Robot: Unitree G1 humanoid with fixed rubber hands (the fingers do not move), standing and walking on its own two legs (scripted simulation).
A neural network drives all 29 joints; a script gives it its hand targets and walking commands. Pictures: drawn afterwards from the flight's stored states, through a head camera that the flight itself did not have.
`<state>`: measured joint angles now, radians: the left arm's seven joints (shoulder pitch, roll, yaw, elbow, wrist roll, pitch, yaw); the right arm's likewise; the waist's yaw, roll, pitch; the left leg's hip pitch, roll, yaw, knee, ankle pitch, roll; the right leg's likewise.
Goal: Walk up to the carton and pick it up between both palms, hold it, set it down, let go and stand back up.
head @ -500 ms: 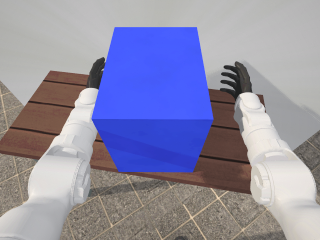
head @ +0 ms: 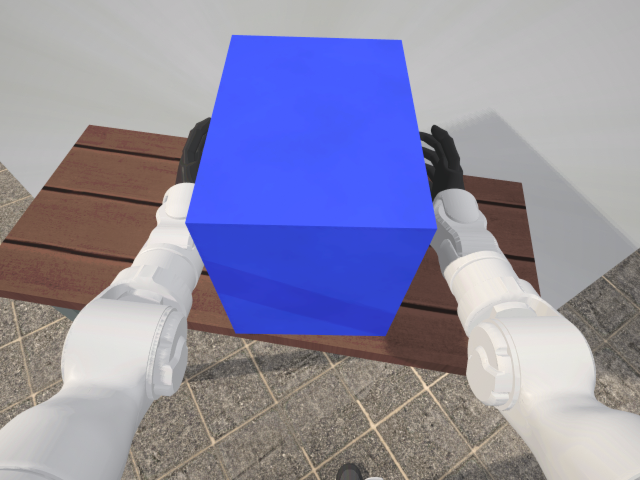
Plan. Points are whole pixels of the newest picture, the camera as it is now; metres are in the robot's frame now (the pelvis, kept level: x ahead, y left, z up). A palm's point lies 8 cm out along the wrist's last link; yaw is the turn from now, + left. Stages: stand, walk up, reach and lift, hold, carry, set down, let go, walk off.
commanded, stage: reach and lift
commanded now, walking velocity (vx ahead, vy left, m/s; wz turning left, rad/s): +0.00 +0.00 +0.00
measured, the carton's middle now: (313, 195) +0.45 -0.01 +0.07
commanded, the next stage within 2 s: none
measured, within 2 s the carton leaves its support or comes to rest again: leaves its support in 1.86 s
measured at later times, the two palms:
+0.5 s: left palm (198, 194) +0.44 +0.13 +0.09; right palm (440, 201) +0.42 -0.17 +0.09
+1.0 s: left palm (198, 193) +0.45 +0.13 +0.09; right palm (441, 200) +0.42 -0.17 +0.09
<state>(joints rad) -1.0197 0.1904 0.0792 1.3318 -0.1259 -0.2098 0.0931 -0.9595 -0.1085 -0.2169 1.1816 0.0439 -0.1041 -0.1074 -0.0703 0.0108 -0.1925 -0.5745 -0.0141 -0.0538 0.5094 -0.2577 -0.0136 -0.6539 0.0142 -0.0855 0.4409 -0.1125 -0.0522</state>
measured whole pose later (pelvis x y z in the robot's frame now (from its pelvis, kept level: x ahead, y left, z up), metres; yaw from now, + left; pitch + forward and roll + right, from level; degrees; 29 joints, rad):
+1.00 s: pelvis +0.03 +0.02 +0.02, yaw +0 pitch +5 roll -1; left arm -0.76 -0.06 0.41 0.92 0.31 -0.04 0.06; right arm -0.72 0.03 -0.55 0.94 -0.38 -0.18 0.00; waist -0.07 0.02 -0.02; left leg -0.19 0.00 -0.03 0.36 -0.26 0.01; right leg -0.25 0.02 -0.10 0.27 -0.11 -0.02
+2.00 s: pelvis +0.02 +0.02 +0.02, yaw +2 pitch +6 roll -1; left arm -0.73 -0.06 0.34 0.87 0.28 -0.05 0.10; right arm -0.71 -0.01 -0.46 1.02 -0.31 -0.29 -0.06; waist -0.07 0.01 -0.07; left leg -0.22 0.00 -0.02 0.36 -0.24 0.01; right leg -0.26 0.01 -0.12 0.25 -0.09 -0.02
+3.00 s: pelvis +0.01 +0.03 +0.02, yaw +3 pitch -7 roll -2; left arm -0.75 -0.04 0.30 0.57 0.25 0.40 0.07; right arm -0.76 -0.05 -0.20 0.90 0.03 0.03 -0.11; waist -0.11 -0.05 0.02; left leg -0.01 0.00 -0.02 0.38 -0.26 0.02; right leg -0.03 0.00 -0.12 0.24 -0.10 -0.01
